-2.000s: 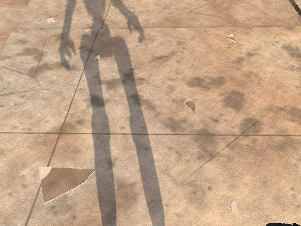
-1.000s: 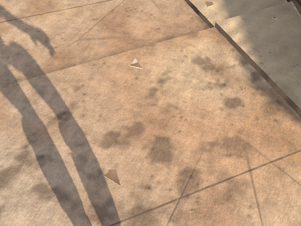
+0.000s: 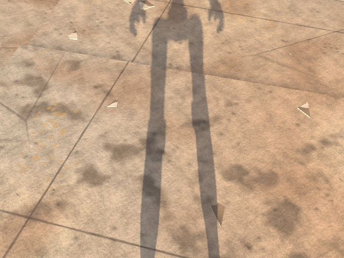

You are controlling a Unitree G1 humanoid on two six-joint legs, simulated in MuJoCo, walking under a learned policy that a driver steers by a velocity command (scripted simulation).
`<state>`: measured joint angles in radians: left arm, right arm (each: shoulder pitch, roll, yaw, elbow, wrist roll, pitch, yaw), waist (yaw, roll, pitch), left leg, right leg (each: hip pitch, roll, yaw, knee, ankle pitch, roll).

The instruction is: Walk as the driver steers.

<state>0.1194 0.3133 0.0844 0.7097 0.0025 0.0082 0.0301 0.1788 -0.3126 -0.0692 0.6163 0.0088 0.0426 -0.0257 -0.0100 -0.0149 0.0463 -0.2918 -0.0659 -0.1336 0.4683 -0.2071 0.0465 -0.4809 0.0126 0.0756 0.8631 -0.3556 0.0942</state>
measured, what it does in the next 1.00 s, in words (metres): walks ahead: right foot, then left foot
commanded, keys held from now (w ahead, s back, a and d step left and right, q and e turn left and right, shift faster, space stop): q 0.02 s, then no key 0.20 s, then w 0.78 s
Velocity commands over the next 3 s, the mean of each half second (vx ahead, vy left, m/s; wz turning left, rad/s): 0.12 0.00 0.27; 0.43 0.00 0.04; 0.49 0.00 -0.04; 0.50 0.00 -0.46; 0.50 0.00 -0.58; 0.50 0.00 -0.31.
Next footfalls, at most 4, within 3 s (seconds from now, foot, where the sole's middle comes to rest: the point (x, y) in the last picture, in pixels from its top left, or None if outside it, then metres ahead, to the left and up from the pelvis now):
0.16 right None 0.06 -0.14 -0.78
0.52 left None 0.04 0.11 -0.78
0.96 right None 0.42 -0.09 -0.78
1.48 left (124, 197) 0.69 0.19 -0.78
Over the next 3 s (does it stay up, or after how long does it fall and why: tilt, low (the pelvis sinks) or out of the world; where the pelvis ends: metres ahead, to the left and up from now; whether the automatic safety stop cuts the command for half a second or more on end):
stays up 1.30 -0.18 -0.02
